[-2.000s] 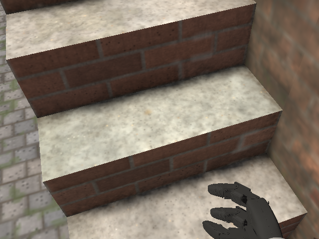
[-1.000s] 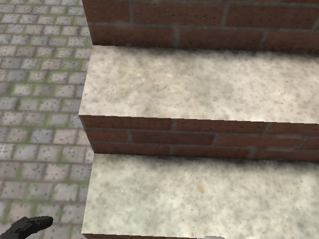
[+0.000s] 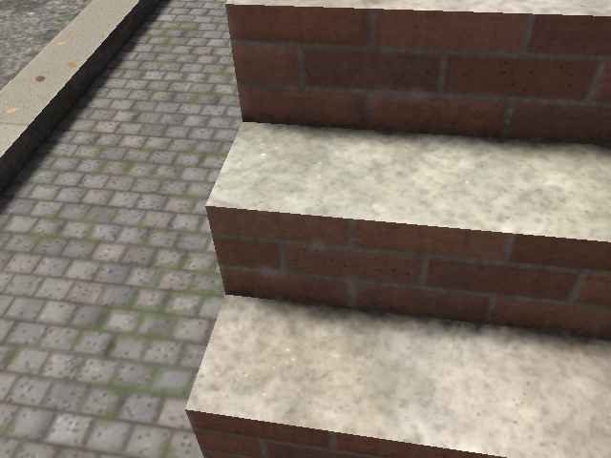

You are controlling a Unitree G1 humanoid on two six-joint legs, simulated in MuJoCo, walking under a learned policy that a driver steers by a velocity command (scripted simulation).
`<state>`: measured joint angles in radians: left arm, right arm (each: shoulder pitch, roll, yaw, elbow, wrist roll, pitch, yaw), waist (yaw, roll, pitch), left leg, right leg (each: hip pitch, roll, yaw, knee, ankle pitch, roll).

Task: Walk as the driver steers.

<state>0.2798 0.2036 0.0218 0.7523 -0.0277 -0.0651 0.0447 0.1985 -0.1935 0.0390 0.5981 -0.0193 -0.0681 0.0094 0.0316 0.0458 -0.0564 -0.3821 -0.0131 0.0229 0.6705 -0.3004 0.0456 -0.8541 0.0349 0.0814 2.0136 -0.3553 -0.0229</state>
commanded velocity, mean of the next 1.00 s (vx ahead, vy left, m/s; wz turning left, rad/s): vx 0.70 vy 0.38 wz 0.00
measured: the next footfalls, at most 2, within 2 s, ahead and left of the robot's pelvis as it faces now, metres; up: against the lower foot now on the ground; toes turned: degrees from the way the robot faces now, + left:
right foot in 0.34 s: +0.16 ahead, -0.32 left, +0.22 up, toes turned -24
left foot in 0.84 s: +0.06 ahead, +0.11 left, +0.00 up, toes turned +0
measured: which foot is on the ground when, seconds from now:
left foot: down 0.00-0.34, up 0.36-0.82, down 0.84-1.00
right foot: up 0.00-0.32, down 0.34-0.78, up 0.80-1.00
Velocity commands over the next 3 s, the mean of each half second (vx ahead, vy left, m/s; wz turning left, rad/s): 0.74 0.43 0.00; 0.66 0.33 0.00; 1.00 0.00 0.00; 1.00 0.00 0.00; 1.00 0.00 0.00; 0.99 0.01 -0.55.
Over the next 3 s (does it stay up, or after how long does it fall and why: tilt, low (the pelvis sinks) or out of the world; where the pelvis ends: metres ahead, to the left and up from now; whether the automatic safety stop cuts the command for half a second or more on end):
stays up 0.36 -0.03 0.25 its command is cut before an obstacle from the start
